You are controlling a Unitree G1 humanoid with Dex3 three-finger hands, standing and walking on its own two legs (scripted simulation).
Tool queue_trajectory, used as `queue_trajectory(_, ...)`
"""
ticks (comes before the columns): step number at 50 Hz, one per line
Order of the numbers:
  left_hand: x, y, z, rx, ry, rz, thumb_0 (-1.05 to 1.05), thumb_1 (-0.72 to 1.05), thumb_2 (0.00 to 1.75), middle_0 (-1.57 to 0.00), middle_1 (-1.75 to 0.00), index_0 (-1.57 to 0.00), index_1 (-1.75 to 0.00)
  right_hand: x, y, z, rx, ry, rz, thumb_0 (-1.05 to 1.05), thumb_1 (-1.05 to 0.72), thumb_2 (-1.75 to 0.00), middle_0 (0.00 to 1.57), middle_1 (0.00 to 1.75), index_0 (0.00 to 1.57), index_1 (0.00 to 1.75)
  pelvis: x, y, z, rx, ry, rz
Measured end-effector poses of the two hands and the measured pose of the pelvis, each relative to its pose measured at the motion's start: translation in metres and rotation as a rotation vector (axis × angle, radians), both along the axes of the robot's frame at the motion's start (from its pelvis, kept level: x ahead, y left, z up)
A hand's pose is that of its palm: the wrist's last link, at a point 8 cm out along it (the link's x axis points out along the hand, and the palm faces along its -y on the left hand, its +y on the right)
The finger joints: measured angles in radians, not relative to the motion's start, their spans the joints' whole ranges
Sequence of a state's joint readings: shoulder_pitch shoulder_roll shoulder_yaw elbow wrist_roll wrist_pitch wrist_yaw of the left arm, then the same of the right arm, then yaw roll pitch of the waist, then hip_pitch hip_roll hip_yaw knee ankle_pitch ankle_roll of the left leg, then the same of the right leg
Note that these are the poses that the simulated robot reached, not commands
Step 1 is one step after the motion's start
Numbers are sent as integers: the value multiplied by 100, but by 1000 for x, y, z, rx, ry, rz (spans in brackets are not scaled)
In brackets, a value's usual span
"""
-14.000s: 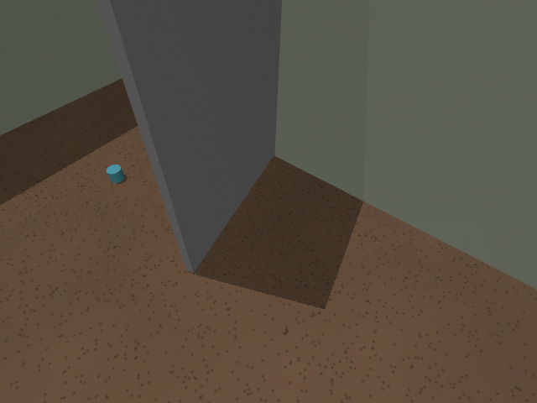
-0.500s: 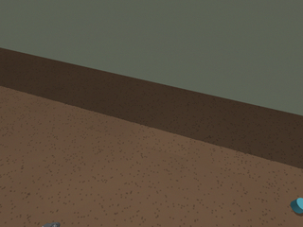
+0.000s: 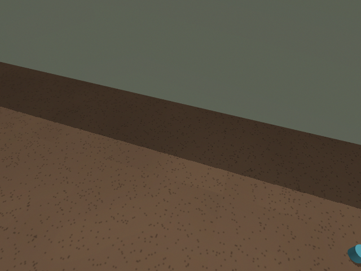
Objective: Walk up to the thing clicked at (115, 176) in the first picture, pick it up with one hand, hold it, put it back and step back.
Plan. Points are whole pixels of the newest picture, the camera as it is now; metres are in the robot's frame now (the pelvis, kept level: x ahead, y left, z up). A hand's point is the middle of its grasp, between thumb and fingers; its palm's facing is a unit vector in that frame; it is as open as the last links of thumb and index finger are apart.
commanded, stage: stand
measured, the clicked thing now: (359, 253) +0.37 -0.91 -0.75
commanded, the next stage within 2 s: none
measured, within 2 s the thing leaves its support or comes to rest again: neither
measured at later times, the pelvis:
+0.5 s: pelvis +0.01 +0.00 +0.00, yaw +1 degrees
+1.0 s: pelvis +0.02 +0.00 +0.00, yaw +1 degrees
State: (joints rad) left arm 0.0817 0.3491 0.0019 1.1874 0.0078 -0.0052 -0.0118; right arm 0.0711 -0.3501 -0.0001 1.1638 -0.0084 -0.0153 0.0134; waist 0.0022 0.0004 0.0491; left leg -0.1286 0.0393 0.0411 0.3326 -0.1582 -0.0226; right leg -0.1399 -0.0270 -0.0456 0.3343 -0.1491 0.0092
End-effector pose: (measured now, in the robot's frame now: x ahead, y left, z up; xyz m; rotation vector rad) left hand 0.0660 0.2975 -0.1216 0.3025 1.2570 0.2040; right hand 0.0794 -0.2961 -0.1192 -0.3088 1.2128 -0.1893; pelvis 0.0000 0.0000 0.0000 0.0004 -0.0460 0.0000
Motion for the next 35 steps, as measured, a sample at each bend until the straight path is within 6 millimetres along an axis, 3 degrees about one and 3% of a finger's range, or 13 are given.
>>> queue_trajectory(12, 3, 2, 4, 15, -10, 3, 0, 90, 90, -20, -30, -20, -30, 0, 5, -5, 20, 15, 4, 1, -91, -90, 21, 30, 20, 30, 5, -1, 0, 0, 4, 7)
queue_trajectory(35, 22, -3, 3, 6, -20, -4, 0, 90, 90, -20, -30, -20, -30, 11, -3, -2, -2, 27, 3, 1, -91, -90, 21, 30, 20, 30, 19, -3, 1, -1, 14, 11)
